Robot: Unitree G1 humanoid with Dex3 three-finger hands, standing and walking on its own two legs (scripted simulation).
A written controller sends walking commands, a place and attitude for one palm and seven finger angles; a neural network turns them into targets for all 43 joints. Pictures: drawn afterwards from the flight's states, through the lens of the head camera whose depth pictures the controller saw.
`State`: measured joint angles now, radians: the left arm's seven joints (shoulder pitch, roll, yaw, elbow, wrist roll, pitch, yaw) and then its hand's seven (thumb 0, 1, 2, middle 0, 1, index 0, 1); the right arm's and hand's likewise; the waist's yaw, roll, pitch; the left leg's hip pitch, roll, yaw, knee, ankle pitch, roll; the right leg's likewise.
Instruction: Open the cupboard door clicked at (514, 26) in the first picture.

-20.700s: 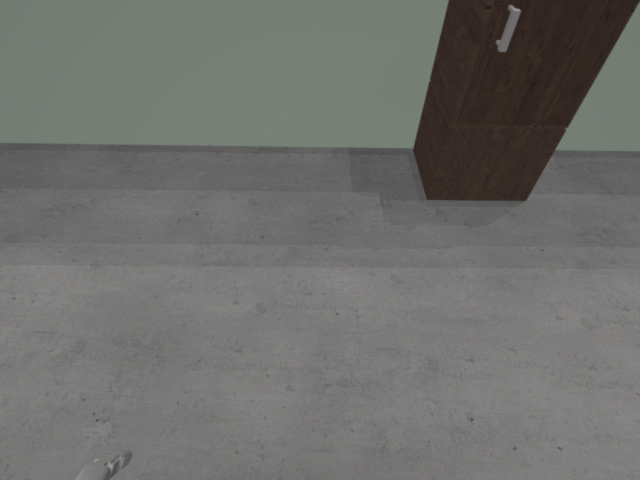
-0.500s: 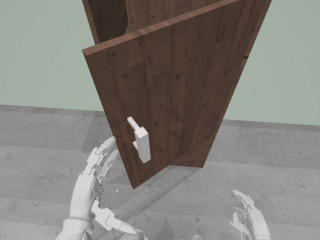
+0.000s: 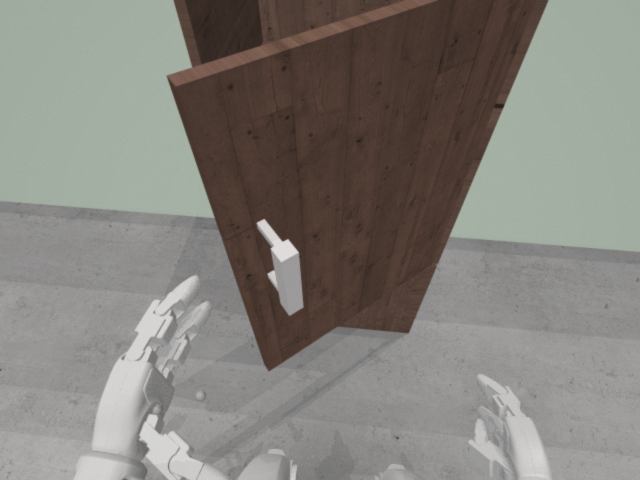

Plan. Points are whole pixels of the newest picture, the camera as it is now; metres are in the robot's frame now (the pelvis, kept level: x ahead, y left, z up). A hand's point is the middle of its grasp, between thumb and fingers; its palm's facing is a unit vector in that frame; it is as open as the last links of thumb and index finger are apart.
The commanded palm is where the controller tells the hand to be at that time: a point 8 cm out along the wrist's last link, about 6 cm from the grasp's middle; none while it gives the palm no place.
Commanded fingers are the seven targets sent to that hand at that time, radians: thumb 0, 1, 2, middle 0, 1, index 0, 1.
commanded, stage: draw the hand back to the body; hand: left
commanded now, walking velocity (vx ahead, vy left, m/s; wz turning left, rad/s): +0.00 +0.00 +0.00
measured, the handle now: (279, 268) +0.34 +0.08 +0.09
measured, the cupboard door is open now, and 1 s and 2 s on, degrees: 41 41 41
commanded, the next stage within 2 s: step back with the hand held close in 1.50 s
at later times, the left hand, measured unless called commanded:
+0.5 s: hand (117, 370) +0.19 +0.19 +0.14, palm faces +0.07 -0.97 -0.22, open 15.8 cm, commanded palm +0.16 +0.25 +0.16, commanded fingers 0.00 -0.15 0.45 -0.16 -0.30 -0.16 -0.30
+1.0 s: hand (4, 295) +0.22 +0.26 +0.21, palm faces +0.38 -0.82 -0.42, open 10.5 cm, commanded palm +0.18 +0.31 +0.23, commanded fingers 0.00 0.73 0.82 -0.19 -0.30 -0.19 -0.30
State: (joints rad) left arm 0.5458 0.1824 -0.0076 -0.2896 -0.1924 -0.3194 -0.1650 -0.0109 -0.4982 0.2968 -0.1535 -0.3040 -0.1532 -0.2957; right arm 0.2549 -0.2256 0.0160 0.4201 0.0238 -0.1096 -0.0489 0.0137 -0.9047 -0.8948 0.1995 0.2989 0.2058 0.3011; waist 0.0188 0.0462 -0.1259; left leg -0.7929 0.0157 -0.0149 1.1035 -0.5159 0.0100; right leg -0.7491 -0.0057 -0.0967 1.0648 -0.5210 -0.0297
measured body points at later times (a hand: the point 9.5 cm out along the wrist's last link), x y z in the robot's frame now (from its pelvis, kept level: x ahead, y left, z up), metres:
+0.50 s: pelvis +0.01 +0.01 +0.04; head +0.01 +0.00 +0.49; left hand +0.18 +0.24 +0.16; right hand +0.20 -0.21 -0.02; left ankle +0.02 +0.11 -0.66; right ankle +0.01 -0.10 -0.66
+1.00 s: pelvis +0.04 +0.02 +0.08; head +0.02 +0.00 +0.53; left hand +0.20 +0.30 +0.24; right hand +0.22 -0.20 +0.00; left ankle +0.02 +0.11 -0.66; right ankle +0.01 -0.10 -0.66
